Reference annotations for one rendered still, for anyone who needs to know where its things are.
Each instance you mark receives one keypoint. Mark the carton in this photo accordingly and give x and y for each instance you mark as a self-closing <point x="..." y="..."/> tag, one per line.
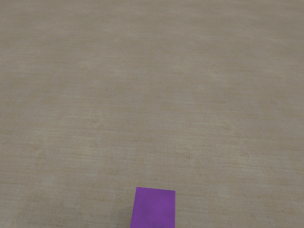
<point x="154" y="208"/>

